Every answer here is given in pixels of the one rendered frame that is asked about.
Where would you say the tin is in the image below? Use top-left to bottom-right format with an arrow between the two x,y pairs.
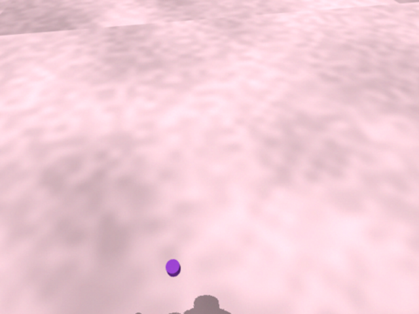
166,259 -> 181,277

